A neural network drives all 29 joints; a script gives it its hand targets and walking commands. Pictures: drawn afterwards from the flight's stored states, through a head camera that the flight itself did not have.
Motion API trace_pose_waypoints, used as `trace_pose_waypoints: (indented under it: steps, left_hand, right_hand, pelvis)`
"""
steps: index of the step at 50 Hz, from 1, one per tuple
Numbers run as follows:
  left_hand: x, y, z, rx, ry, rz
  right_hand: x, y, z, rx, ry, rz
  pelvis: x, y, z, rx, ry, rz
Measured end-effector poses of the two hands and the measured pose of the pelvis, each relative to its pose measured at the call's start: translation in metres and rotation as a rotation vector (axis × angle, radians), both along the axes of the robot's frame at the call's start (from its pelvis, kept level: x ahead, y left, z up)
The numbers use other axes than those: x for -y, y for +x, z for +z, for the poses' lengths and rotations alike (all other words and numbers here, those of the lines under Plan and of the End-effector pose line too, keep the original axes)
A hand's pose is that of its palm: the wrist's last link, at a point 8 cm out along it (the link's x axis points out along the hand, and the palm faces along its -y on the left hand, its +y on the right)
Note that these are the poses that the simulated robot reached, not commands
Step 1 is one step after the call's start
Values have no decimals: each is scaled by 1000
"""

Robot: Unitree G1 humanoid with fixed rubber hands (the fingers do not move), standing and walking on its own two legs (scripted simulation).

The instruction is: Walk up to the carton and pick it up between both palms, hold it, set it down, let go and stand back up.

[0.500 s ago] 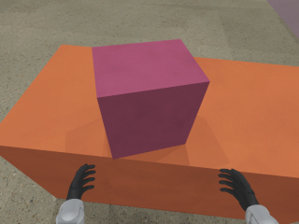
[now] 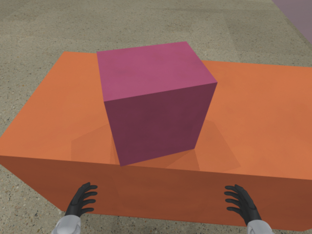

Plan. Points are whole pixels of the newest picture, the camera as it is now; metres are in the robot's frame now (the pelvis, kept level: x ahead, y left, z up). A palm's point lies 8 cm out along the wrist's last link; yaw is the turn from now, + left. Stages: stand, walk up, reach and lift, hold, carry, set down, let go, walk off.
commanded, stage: let go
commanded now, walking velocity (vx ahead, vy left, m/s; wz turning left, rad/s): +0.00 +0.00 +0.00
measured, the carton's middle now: (151, 106) +0.45 +0.03 +0.05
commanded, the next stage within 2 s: stand in 0.54 s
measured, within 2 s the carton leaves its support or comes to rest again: neither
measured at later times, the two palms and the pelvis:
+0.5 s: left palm (76, 210) +0.19 +0.22 -0.07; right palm (247, 225) +0.16 -0.23 -0.08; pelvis +0.01 +0.00 +0.00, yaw -1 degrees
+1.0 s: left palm out of the picture +0.10 +0.31 -0.09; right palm out of the picture +0.10 -0.29 -0.08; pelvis -0.01 +0.01 -0.01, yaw +1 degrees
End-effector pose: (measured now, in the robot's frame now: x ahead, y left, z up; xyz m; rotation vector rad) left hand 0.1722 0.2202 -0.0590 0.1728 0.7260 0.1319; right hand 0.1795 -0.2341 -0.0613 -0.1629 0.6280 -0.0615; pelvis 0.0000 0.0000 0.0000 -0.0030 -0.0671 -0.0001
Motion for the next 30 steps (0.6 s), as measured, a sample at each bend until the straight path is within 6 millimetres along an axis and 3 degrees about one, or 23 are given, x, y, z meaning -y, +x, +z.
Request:
trace_pose_waypoints:
  steps: [13, 23, 30]
  left_hand:
    - [-5, -1, -16, -85, 3, -40]
    - [-5, 12, -12, -71, 15, -69]
    - [-4, 9, -15, -72, 11, -66]
  right_hand:
    - [-5, -19, -15, -62, -28, -32]
    - [-6, -18, -18, -46, -28, -51]
    - [1, -19, -19, -58, -49, -47]
  pelvis:
    - [-3, 1, -1, 11, -1, -8]
    - [-4, 5, -3, 12, -2, -14]
    - [-3, 8, -4, 12, -3, -14]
